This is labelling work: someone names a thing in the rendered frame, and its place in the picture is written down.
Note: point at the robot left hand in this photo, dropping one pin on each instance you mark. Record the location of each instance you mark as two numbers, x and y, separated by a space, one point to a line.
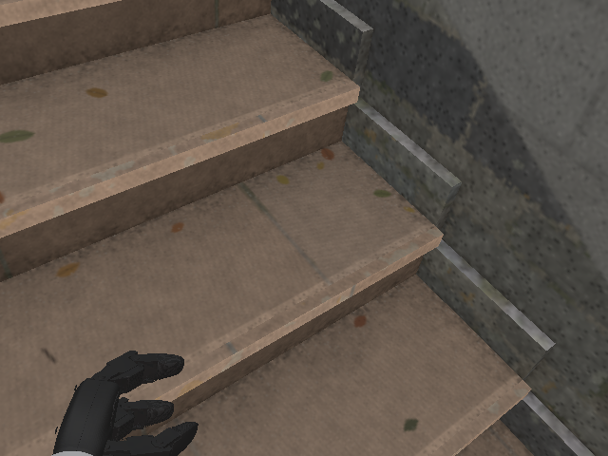
96 419

